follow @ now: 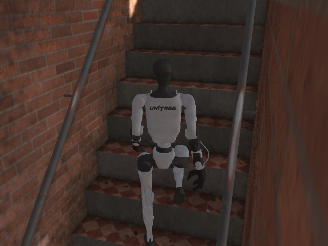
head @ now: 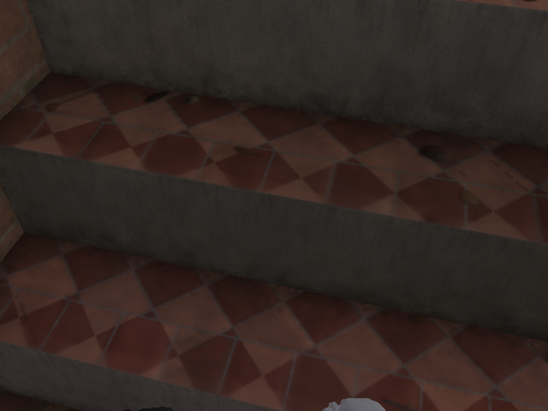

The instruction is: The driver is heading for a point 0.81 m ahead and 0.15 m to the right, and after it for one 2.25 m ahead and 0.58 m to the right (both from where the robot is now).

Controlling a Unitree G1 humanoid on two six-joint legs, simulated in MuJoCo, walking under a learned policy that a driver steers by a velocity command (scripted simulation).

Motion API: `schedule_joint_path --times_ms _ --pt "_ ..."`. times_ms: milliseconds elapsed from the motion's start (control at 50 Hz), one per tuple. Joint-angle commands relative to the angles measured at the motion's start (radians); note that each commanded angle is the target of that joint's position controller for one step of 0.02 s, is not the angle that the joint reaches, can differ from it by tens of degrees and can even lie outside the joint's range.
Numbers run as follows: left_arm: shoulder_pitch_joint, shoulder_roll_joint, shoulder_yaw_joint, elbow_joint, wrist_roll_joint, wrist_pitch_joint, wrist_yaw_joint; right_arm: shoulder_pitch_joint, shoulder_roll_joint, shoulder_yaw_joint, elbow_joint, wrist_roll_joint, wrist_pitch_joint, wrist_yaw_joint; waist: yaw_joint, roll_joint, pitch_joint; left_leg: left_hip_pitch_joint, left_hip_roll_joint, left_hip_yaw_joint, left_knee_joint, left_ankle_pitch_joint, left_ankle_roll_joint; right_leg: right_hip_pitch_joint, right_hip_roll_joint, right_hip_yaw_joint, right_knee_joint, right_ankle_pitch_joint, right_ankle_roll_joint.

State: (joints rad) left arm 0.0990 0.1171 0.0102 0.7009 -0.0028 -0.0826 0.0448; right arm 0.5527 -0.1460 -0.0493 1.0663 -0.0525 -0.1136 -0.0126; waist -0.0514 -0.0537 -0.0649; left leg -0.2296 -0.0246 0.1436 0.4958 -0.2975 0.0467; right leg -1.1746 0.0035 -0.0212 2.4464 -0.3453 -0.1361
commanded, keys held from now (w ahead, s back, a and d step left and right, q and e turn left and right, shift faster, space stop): w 0.64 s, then w+e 0.36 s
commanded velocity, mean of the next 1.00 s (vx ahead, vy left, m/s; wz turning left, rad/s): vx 0.50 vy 0.00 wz -0.10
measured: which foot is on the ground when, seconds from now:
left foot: down 0.00-0.24, up 0.26-0.70, down 0.72-1.00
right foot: up 0.00-0.24, down 0.26-0.66, up 0.68-1.00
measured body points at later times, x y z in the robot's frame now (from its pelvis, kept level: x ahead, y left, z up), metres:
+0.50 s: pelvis +0.08 +0.00 +0.17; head +0.07 +0.03 +0.62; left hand +0.20 +0.24 +0.02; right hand +0.20 -0.22 +0.08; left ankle +0.15 +0.16 -0.30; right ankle +0.19 -0.10 -0.50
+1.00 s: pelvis +0.08 +0.14 +0.09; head +0.08 +0.14 +0.54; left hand +0.08 +0.40 -0.06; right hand +0.30 -0.10 +0.03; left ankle +0.16 +0.22 -0.51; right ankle -0.01 +0.11 -0.60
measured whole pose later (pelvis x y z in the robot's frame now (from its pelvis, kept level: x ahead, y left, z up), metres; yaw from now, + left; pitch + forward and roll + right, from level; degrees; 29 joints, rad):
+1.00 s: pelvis +0.08 +0.14 +0.09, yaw -7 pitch +7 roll +2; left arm 0.43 0.27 0.05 1.01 0.12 -0.02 -0.12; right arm -0.04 -0.18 0.04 0.70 0.00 0.03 0.01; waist 0.00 -0.05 -0.15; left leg -0.94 0.04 0.15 1.41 -0.73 0.04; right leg -0.43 0.03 -0.14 0.90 -0.07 -0.11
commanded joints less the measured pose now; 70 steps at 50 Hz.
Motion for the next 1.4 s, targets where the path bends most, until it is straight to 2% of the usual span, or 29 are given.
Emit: schedule_joint_path --times_ms 20,100,160,240,280,320,380,660,700,740,780,860,880,900,920,940,960,1020,1060,1080,1120,1160,1180,1240,1300,1320,1340,1380,1400 --pt "-0.224 -0.071 -0.055 -0.187 0.000 -0.002 -0.009 -0.062 -0.059 0.009 -0.055 -0.016 -0.042 0.009 0.048 0.073 0.124 0.081 0.325 -0.319 -0.355 -0.074 0.163 -0.364 -0.033 0.069 0.142 -0.017 -0.047" --pt "-0.377 -0.083 -0.091 -0.266 -0.019 0.060 -0.022 0.005 -0.086 0.025 -0.029 0.044 -0.001 -0.052 0.029 0.093 0.140 -0.019 0.229 -0.136 -0.534 0.359 0.131 -0.007 -0.117 -0.095 -0.512 0.080 -0.038" --pt "-0.068 -0.077 -0.107 -0.092 -0.056 0.061 0.000 -0.004 -0.179 0.028 -0.076 0.088 -0.004 -0.074 0.105 0.238 -0.132 0.031 0.256 -0.012 -0.304 1.949 0.210 0.663 0.084 -0.277 -0.914 -0.206 -0.029" --pt "0.162 0.118 -0.008 0.061 -0.027 0.074 0.016 0.017 -0.229 -0.012 -0.165 0.076 -0.067 0.002 0.088 0.006 -0.514 -0.152 0.132 -0.114 0.338 1.327 0.140 1.109 0.053 0.069 -1.347 -0.339 -0.026" --pt "0.081 0.202 0.058 0.100 0.068 0.091 0.010 -0.260 0.042 0.006 -0.289 -0.018 -0.046 0.006 0.115 -0.097 -0.302 -0.562 -0.094 -0.363 1.347 0.355 0.108 0.870 -0.197 0.572 -1.751 -0.605 -0.126" --pt "-0.172 0.183 0.066 0.116 0.047 0.065 0.027 -0.393 0.150 0.035 -0.495 -0.052 0.046 -0.012 -0.060 -0.037 0.004 -0.831 -0.068 -0.383 1.546 0.329 0.105 0.478 -0.322 0.627 -1.873 -0.831 -0.076" --pt "-0.109 0.060 0.022 0.227 0.030 0.006 0.011 -0.128 0.064 0.025 -0.399 -0.005 0.098 -0.020 -0.167 0.025 0.075 -0.784 -0.067 -0.305 1.541 0.332 0.051 0.312 -0.249 0.396 -1.925 -0.654 -0.030" --pt "0.074 0.298 0.128 0.236 0.055 0.004 0.068 -0.144 -0.013 -0.003 -0.307 0.086 0.139 0.023 -0.092 -0.017 0.009 -0.237 0.111 0.025 0.400 -0.287 0.019 0.603 -0.231 -0.010 -1.900 -0.691 -0.004" --pt "-0.063 0.005 -0.016 0.025 0.082 0.058 -0.068 0.166 -0.074 -0.021 -0.076 -0.114 0.128 0.114 -0.159 0.174 -0.027 -0.180 0.086 -0.170 0.376 0.115 0.108 0.276 -0.043 -0.104 -0.974 -0.306 0.078" --pt "-0.061 0.036 -0.030 0.035 0.009 0.057 -0.156 0.050 -0.119 -0.003 -0.125 -0.139 0.179 0.176 -0.134 0.130 0.023 -0.250 0.133 -0.243 0.253 0.120 0.106 0.057 0.131 0.241 -0.344 -0.075 -0.084" --pt "0.357 0.210 0.002 0.157 0.107 0.065 -0.189 -0.527 -0.286 -0.005 -0.394 0.035 0.169 0.130 0.099 0.193 -0.194 -0.371 0.340 -0.738 0.129 -0.252 0.398 -0.071 0.106 0.210 -0.180 0.208 0.074" --pt "0.483 0.333 0.071 0.312 0.122 0.005 -0.105 -0.666 -0.177 0.088 -0.393 0.085 0.021 0.073 0.165 0.181 -0.194 -0.610 0.233 -0.503 0.194 -0.221 0.173 0.342 0.046 0.087 -0.329 0.293 0.147" --pt "0.259 0.263 0.080 0.124 0.060 0.055 -0.037 -0.474 -0.153 0.030 -0.271 -0.024 -0.028 -0.038 0.215 -0.102 -0.123 -0.501 0.284 -0.486 0.360 -0.424 0.112 0.531 0.022 -0.135 -0.698 0.266 0.177" --pt "0.467 0.316 0.075 0.370 0.138 0.034 -0.097 -0.798 -0.189 0.089 -0.489 0.084 0.013 0.012 0.140 0.332 -0.139 -0.802 0.147 -0.228 0.330 -0.176 0.045 0.672 0.071 -0.072 -0.836 0.232 0.129" --pt "0.403 0.229 0.087 0.189 0.023 0.060 -0.043 -0.579 -0.125 0.035 -0.320 -0.065 0.003 -0.067 0.280 -0.013 -0.079 -0.552 0.239 -0.329 0.503 -0.432 0.085 0.695 0.057 -0.192 -1.195 0.089 0.100" --pt "0.400 0.161 0.070 0.218 0.013 0.077 -0.041 -0.517 -0.128 0.032 -0.297 -0.063 0.022 -0.089 0.243 0.019 -0.025 -0.609 0.186 -0.207 0.539 -0.519 0.043 0.819 0.088 -0.317 -1.462 0.097 0.074" --pt "0.683 0.090 0.009 0.504 0.206 0.079 -0.166 -0.867 -0.118 0.076 -0.593 0.127 0.108 -0.011 0.070 0.412 -0.002 -0.605 0.087 -0.054 0.673 0.005 -0.007 0.685 0.024 -0.098 -1.712 0.139 0.025" --pt "0.441 0.026 -0.018 0.452 0.099 0.121 -0.260 -0.533 -0.031 0.107 -0.381 0.029 0.296 0.101 -0.077 0.008 0.014 -0.775 0.140 -0.195 1.012 -0.430 0.151 0.751 -0.023 -0.067 -2.139 0.389 -0.107" --pt "0.728 0.072 -0.027 0.608 0.137 0.094 -0.210 -0.574 0.004 0.131 -0.335 0.054 0.288 0.140 -0.029 -0.079 -0.180 -0.978 0.143 -0.180 1.422 -0.250 0.103 0.907 -0.084 0.091 -2.029 0.490 -0.226" --pt "0.654 0.164 -0.026 0.541 0.066 0.054 -0.182 -0.573 0.050 0.130 -0.309 0.043 0.244 0.134 -0.060 -0.201 -0.156 -1.233 0.054 -0.180 1.751 -0.120 0.084 0.906 -0.146 0.413 -1.974 0.379 -0.305" --pt "0.322 0.303 0.014 0.406 0.073 0.001 -0.164 -0.431 0.079 0.162 -0.227 -0.064 0.174 0.104 -0.108 -0.166 -0.038 -1.526 0.114 -0.404 1.817 0.176 0.006 1.068 -0.455 0.960 -2.113 0.058 -0.413" --pt "0.458 0.203 -0.002 0.497 0.160 -0.034 -0.164 -0.655 -0.073 0.108 -0.200 -0.004 0.158 0.048 0.033 0.329 0.241 -1.790 0.188 -0.417 1.720 0.366 -0.009 1.207 -0.466 0.981 -2.229 0.090 -0.344" --pt "0.409 0.194 -0.006 0.489 0.166 -0.046 -0.160 -0.680 -0.160 0.067 -0.188 0.051 0.162 0.035 0.038 0.304 0.269 -1.629 0.205 -0.430 1.687 0.468 0.008 1.001 -0.429 0.857 -2.252 0.133 -0.280" --pt "0.518 0.048 -0.057 0.529 0.014 -0.047 -0.145 -0.972 -0.109 0.043 -0.295 -0.039 0.193 0.042 0.118 -0.003 0.056 -1.234 0.104 -0.007 1.482 0.125 0.043 0.745 -0.184 0.484 -2.147 0.438 -0.235" --pt "0.675 0.103 -0.063 0.652 0.030 0.044 -0.192 -1.138 -0.001 0.102 -0.382 -0.007 0.237 0.067 0.140 -0.092 -0.084 -0.859 -0.033 0.093 0.968 -0.361 0.118 0.761 -0.221 0.354 -2.253 1.143 -0.258" --pt "0.599 0.125 0.023 0.545 0.004 0.026 -0.007 -0.742 0.043 0.098 -0.296 0.093 0.173 -0.026 0.074 0.055 -0.040 -0.456 -0.073 0.158 0.870 -0.619 0.121 0.931 -0.110 0.148 -2.015 1.706 -0.048" --pt "0.583 0.223 -0.049 0.640 0.095 0.011 -0.151 -0.804 0.019 0.117 -0.311 -0.013 0.227 0.063 -0.015 -0.245 -0.339 -0.540 -0.105 0.042 0.740 -0.339 0.039 1.015 -0.317 0.331 -2.101 2.014 -0.265" --pt "0.496 0.152 -0.029 0.643 0.129 0.006 -0.259 -0.429 -0.159 0.019 -0.184 -0.011 0.233 0.090 -0.149 -0.011 -0.230 -0.222 0.012 -0.264 0.567 -0.222 0.179 0.735 -0.154 0.196 -1.773 1.902 -0.226" --pt "0.369 0.101 -0.017 0.597 0.108 0.033 -0.276 -0.232 -0.226 -0.012 -0.131 -0.056 0.225 0.094 -0.216 0.169 -0.223 -0.075 0.144 -0.561 0.343 -0.319 0.215 0.527 -0.023 0.188 -1.539 0.888 -0.194"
